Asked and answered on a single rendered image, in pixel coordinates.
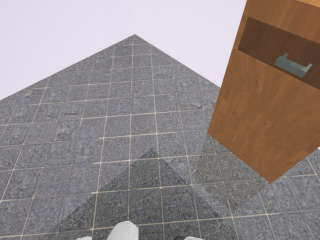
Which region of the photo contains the cabinet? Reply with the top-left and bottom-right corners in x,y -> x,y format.
207,0 -> 320,183

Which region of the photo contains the drawer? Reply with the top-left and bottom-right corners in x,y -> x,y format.
237,17 -> 320,90

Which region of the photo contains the handle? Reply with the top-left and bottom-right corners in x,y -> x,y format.
274,53 -> 312,78

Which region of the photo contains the robot left thigh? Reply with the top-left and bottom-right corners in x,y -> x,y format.
107,221 -> 139,240

